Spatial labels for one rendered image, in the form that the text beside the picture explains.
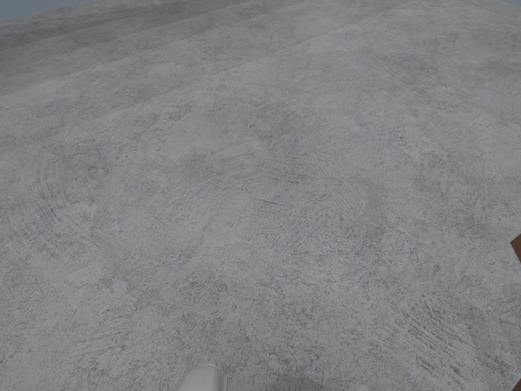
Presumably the robot left thigh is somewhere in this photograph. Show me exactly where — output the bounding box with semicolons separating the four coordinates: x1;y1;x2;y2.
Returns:
176;366;228;391

